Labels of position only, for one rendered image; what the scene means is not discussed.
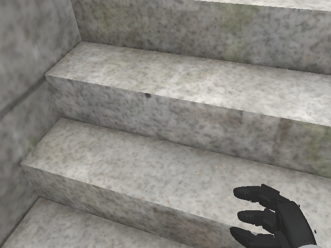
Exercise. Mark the right robot hand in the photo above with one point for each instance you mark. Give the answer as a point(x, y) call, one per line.
point(288, 224)

